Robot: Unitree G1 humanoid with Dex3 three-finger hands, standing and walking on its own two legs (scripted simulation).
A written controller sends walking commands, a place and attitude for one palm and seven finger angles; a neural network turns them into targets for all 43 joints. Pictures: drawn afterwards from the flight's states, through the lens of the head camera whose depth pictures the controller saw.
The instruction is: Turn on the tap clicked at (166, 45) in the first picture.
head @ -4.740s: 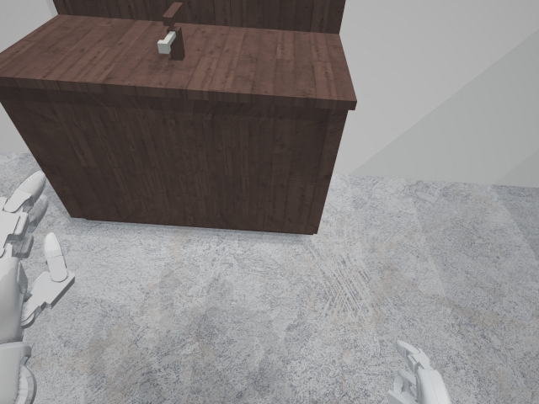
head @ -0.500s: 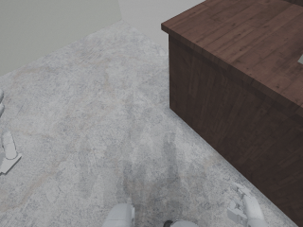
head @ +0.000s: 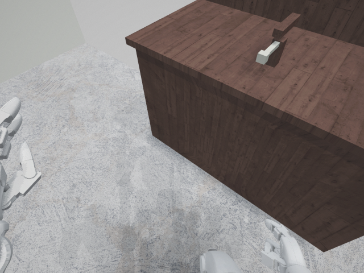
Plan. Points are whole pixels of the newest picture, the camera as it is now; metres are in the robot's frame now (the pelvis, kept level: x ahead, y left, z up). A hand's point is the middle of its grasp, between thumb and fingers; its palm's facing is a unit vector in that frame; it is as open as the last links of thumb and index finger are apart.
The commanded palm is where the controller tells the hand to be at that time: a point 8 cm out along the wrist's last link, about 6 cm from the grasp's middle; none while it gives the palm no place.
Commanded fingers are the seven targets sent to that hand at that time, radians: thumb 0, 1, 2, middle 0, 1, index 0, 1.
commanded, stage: turn to face it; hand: left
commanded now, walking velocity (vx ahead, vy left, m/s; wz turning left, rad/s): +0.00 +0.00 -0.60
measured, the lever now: (262, 57) +0.69 -0.18 +0.10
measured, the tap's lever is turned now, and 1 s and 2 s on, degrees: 0 0 0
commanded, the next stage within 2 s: take the last steps up to it in 1.46 s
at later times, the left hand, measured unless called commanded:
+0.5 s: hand (138, 164) +0.24 +0.09 +0.20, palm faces +0.14 -0.85 -0.51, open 7.4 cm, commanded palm +0.20 +0.14 +0.19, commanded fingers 0.00 0.90 0.90 -0.20 -0.30 -0.20 -0.30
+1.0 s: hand (256, 184) +0.22 -0.08 +0.20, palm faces -0.14 -0.81 -0.57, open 7.4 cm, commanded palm +0.19 -0.01 +0.19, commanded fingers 0.00 0.90 0.90 -0.20 -0.30 -0.20 -0.30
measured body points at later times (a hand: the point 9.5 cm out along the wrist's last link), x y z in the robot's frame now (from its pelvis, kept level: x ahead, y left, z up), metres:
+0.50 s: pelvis -0.04 -0.08 +0.00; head +0.01 -0.08 +0.45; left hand +0.22 +0.13 +0.23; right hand +0.05 -0.37 -0.08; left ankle +0.00 +0.05 -0.73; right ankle -0.03 -0.18 -0.67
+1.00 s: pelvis -0.10 -0.15 +0.01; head -0.06 -0.20 +0.46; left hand +0.22 -0.03 +0.23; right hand -0.10 -0.45 -0.09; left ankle -0.03 -0.01 -0.67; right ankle -0.09 -0.22 -0.73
